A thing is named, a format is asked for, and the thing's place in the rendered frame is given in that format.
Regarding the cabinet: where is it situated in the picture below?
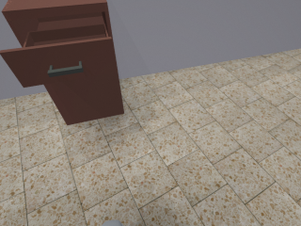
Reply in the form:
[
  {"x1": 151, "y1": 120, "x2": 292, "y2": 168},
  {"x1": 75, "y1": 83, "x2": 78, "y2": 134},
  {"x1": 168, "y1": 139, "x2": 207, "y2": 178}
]
[{"x1": 2, "y1": 0, "x2": 124, "y2": 125}]

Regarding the handle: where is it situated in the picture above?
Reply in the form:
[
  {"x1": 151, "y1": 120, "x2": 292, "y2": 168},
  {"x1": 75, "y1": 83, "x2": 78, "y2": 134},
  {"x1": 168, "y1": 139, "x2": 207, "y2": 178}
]
[{"x1": 47, "y1": 61, "x2": 84, "y2": 77}]

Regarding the drawer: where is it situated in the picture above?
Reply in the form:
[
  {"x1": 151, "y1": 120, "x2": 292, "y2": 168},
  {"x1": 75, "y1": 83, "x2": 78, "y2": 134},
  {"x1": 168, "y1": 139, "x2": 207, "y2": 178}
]
[{"x1": 0, "y1": 24, "x2": 117, "y2": 88}]

